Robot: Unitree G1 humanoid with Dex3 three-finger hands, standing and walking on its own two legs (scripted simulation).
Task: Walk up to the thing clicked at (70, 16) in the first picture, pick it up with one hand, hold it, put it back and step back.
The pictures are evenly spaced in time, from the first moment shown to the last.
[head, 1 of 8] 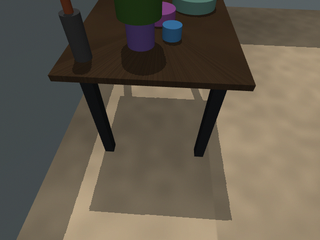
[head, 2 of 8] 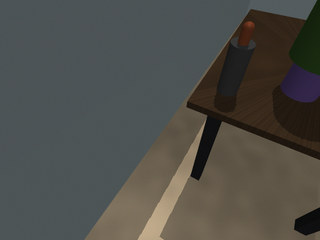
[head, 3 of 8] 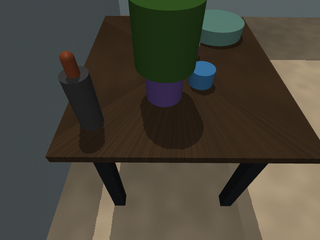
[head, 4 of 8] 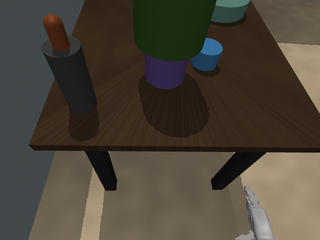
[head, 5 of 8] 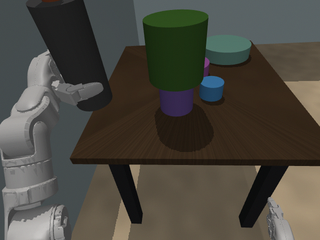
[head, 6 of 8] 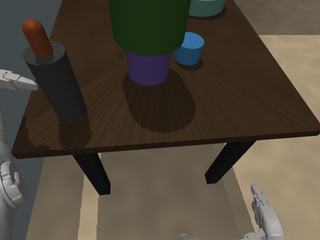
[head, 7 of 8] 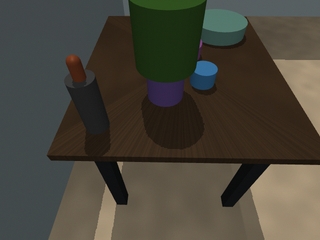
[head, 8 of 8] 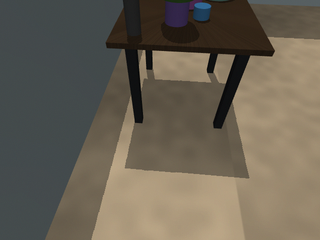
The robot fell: no
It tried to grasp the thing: yes
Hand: left
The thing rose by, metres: 0.26
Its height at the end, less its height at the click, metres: +0.00
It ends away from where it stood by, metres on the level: 0.03
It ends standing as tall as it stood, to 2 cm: yes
